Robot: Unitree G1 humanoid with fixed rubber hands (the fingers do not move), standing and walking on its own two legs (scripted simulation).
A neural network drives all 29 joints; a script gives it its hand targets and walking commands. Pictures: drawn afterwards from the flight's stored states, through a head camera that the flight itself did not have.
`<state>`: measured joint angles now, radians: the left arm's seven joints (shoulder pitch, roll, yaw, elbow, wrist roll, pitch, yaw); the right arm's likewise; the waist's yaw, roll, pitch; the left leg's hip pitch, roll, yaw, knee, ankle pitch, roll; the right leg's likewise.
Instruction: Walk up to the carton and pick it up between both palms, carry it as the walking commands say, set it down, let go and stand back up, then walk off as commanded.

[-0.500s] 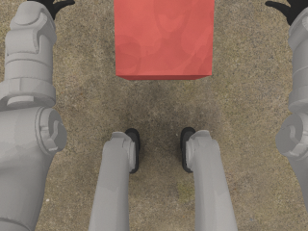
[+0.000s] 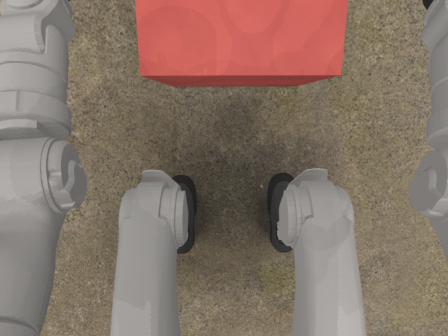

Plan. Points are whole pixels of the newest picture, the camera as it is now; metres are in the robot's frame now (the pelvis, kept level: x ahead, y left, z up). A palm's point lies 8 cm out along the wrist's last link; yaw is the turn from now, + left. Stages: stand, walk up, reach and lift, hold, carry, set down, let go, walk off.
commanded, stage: reach and lift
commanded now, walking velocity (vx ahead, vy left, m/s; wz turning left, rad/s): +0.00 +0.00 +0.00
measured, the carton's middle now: out of the picture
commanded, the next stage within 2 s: none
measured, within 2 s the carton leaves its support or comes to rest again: neither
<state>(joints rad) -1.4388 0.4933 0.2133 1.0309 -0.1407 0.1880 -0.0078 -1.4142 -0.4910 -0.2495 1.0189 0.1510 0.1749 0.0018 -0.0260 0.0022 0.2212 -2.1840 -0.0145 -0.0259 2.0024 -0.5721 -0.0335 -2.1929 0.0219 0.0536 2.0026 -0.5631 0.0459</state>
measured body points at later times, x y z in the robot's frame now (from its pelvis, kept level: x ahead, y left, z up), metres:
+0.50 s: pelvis +0.00 +0.00 -0.07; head +0.38 +0.00 +0.15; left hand +0.57 +0.22 -0.25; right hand +0.56 -0.25 -0.25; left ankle +0.10 +0.13 -0.39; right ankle +0.10 -0.13 -0.39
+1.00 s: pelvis -0.01 +0.00 -0.06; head +0.37 -0.01 +0.16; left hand +0.58 +0.19 -0.23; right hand +0.56 -0.23 -0.23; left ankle +0.10 +0.13 -0.39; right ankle +0.10 -0.13 -0.39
